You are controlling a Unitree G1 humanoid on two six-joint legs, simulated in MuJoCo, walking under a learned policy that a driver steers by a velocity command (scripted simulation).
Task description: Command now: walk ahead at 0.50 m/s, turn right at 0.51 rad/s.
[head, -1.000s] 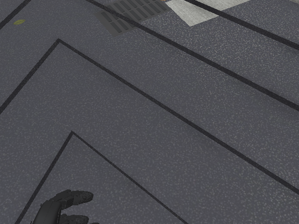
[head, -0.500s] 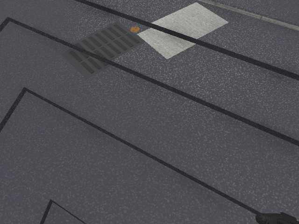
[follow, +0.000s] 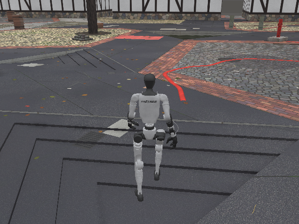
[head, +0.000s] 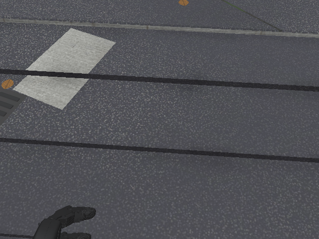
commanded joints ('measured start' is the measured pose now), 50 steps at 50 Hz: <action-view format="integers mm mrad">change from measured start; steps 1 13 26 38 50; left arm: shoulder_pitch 208 325 557 381 169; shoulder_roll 84 122 119 96 87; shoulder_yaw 32 56 34 34 23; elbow -13 138 257 154 56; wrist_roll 0 -26 -21 -1 -13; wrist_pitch -20 -95 -94 -76 1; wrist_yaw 14 54 73 74 97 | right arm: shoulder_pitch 1 -100 -478 -187 -89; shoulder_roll -227 -97 -50 -97 -195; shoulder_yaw -48 -31 1 -34 -75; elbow -55 -159 -294 -137 -163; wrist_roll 3 -6 -11 29 10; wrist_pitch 1 60 63 14 56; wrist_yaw -9 44 48 15 7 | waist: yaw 142 26 124 95 37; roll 159 -15 -48 6 114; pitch -172 -31 62 -53 -111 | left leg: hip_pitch -41 -731 -906 -281 -286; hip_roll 250 97 13 160 92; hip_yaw -15 -229 -106 -492 -525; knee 380 948 652 65 89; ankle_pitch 1308 132 162 846 525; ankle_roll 129 23 64 332 259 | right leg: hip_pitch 384 538 815 190 180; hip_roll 131 -120 -161 0 6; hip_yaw -51 298 223 177 156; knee -138 -726 -763 445 -3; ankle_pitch -77 385 749 -42 39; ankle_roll -70 -99 -77 91 172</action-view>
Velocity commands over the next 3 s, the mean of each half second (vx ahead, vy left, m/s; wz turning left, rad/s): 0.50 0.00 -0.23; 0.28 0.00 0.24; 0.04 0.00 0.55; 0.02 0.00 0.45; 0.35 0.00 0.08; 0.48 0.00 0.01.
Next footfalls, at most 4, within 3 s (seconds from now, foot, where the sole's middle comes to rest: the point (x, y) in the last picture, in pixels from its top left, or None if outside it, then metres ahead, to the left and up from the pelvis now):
0.04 right None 0.18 -0.08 -0.74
0.62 left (152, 212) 0.53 0.02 -0.70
1.18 right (196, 198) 0.58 -0.16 -0.70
1.64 left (153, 227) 0.47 0.02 -0.70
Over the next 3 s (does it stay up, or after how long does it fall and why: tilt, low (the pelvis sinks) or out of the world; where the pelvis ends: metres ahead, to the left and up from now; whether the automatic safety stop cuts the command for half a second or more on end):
stays up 0.78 0.20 0.08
